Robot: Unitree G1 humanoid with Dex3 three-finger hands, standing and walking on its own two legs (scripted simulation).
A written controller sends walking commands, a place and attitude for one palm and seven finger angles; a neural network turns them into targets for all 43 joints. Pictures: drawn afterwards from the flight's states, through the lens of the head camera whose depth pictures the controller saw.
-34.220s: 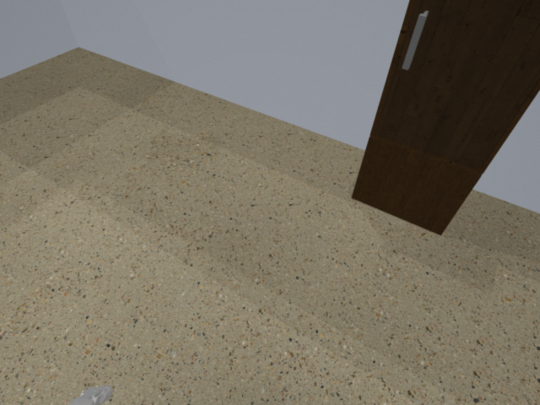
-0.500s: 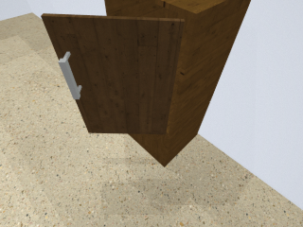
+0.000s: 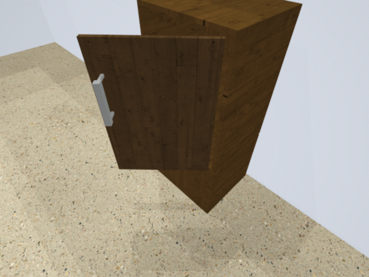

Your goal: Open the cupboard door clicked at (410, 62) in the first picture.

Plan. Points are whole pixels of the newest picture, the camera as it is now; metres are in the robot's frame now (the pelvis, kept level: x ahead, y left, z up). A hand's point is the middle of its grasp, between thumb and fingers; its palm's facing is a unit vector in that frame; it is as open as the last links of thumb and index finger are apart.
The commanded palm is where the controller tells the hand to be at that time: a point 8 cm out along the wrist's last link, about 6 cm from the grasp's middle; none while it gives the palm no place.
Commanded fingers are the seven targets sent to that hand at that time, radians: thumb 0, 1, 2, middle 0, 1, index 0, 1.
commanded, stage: look again from close up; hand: left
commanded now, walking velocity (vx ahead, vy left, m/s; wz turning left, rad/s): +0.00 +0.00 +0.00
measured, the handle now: (105, 100) +0.61 +0.30 +0.06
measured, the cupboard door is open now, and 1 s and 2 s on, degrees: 44 44 44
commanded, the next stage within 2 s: shuffle to correct the standing spot in 0.22 s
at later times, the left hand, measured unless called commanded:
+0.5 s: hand out of the picture -0.04 +0.19 -0.17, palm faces +0.04 -0.98 -0.18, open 7.3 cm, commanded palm none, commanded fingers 0.00 0.90 0.90 -0.20 -0.30 -0.20 -0.30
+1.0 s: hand out of the picture +0.12 +0.23 -0.16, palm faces -0.01 -0.98 -0.19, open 7.3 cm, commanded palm none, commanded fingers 0.00 0.90 0.90 -0.20 -0.30 -0.20 -0.30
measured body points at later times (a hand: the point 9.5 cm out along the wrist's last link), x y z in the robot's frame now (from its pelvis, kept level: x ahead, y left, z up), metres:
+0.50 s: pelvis -0.02 +0.02 +0.00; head -0.03 +0.02 +0.45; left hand -0.05 +0.25 -0.16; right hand -0.04 -0.21 -0.15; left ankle +0.01 +0.10 -0.73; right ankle +0.02 -0.11 -0.73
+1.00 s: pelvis +0.05 +0.06 +0.01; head +0.06 +0.05 +0.46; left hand +0.12 +0.28 -0.15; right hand -0.03 -0.14 -0.15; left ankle +0.01 +0.10 -0.74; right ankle +0.11 -0.09 -0.71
